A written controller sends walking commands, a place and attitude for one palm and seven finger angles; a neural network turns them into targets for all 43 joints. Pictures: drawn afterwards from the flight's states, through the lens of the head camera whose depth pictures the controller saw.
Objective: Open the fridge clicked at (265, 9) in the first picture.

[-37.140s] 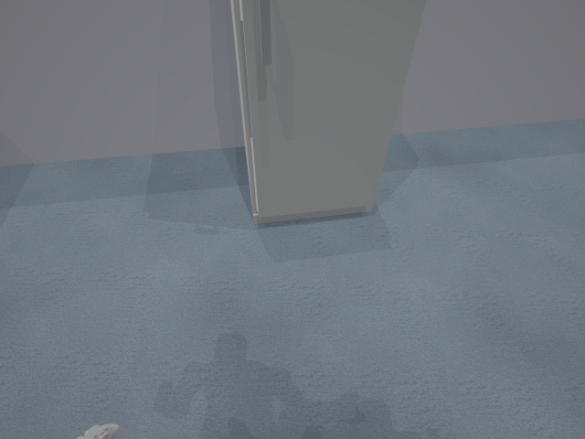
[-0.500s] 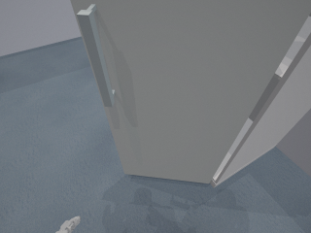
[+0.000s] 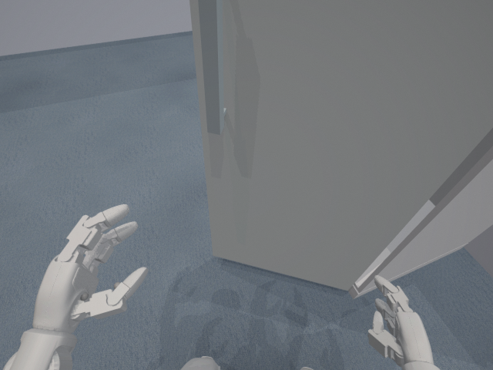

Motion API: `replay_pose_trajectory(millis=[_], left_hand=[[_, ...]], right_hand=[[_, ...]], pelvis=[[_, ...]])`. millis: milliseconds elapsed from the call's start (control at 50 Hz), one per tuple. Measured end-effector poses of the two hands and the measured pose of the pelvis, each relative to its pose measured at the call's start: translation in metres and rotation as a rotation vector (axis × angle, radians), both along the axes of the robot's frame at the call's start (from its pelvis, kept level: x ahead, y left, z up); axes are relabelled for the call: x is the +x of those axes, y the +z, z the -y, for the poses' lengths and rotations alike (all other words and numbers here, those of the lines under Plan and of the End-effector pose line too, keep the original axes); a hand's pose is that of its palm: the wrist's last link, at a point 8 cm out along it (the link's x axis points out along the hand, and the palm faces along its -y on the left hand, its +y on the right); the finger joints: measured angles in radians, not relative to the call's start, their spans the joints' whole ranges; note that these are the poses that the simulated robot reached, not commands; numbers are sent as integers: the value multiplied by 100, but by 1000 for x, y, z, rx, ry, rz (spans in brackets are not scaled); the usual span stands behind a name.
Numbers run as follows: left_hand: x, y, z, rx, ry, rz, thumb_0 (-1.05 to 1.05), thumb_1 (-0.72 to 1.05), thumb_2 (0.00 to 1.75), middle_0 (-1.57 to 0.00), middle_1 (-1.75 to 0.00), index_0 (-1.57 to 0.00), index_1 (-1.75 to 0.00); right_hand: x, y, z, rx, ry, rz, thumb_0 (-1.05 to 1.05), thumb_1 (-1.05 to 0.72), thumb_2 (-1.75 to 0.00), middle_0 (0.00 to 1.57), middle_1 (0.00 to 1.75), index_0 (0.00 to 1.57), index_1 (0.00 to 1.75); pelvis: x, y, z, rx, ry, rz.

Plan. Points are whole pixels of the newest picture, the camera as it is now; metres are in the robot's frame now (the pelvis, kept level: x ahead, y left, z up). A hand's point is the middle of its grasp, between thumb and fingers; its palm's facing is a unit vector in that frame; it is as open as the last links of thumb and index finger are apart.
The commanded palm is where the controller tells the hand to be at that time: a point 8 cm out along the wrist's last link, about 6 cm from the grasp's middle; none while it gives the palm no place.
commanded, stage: raise the hand to about handle height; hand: left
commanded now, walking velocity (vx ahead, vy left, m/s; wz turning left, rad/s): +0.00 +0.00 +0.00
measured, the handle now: (217, 55) +0.55 +0.13 +0.22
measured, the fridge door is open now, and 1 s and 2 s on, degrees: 53 53 53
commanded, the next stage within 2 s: move the hooked fingers beside the handle in 1.52 s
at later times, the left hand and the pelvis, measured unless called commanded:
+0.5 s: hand (97, 223) +0.25 +0.23 +0.14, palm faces -0.10 -0.99 -0.12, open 12.6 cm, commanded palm +0.22 +0.29 +0.17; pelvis +0.01 +0.01 +0.03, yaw -1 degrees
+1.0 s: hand (43, 128) +0.29 +0.27 +0.26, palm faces +0.00 -0.99 -0.13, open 14.0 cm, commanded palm +0.27 +0.31 +0.25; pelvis +0.02 -0.01 +0.05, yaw -1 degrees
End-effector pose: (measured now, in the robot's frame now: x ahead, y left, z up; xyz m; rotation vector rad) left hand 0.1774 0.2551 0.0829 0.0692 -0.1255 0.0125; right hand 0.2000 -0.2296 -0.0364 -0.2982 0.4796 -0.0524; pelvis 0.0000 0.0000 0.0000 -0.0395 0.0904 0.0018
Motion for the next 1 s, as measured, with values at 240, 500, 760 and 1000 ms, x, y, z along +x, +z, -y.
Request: replay_pose_trajectory(millis=[240,500,760,1000], left_hand=[[50,29,-22,-1,-90,-183,1,14,57,-25,-79,-26,-78],[60,64,-33,54,-100,-130,0,-16,44,-27,-99,-28,-98],[81,121,-57,39,-47,-83,-1,-44,33,-29,-116,-30,-115],[96,176,-67,59,-20,37,-1,-50,30,-30,-120,-30,-119]], right_hand=[[-57,-11,-22,125,-129,-98,2,-90,-90,20,30,21,30],[-32,15,3,25,-100,-19,2,-91,-90,20,30,20,30],[-1,30,-11,91,-28,35,1,-91,-90,20,30,20,30],[-11,20,-6,104,-33,-47,2,-91,-90,20,30,20,30]], pelvis=[[9,20,-11,16,-49,22],[13,32,-12,12,-26,84],[18,43,-3,19,-22,129],[20,48,8,24,-19,145]])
